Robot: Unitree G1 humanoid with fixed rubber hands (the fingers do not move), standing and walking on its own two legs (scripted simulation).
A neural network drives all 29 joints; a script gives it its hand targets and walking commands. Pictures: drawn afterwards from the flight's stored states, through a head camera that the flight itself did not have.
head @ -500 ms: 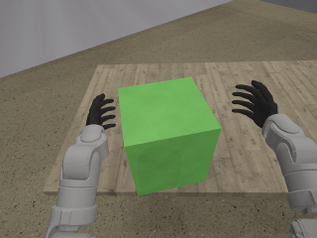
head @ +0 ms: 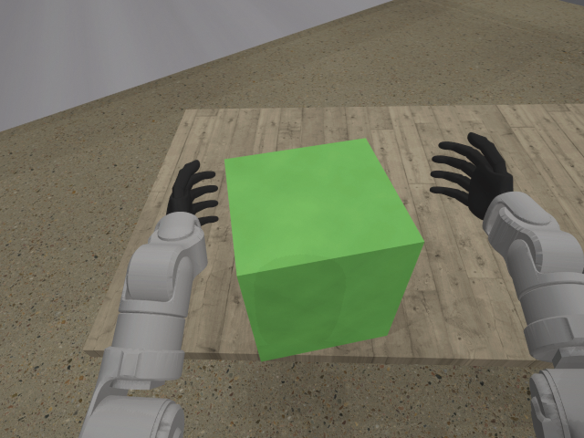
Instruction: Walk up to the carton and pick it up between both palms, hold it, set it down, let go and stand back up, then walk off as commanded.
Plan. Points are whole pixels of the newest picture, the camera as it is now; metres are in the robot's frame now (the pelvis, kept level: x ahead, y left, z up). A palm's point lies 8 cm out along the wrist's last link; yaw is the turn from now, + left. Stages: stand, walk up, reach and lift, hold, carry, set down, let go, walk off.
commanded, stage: reach and lift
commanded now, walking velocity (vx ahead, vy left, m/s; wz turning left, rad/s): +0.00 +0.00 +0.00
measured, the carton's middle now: (311, 253) +0.40 +0.00 +0.03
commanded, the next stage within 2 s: none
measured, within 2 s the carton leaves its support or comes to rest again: neither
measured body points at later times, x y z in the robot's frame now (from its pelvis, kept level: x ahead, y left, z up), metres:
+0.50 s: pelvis +0.00 +0.00 +0.00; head +0.06 -0.03 +0.44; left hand +0.38 +0.18 +0.04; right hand +0.43 -0.24 +0.07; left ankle +0.01 +0.10 -0.74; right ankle +0.03 -0.13 -0.74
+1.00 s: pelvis +0.01 +0.00 +0.00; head +0.06 -0.02 +0.45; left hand +0.38 +0.16 +0.04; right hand +0.43 -0.18 +0.06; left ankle +0.01 +0.10 -0.74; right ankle +0.03 -0.13 -0.74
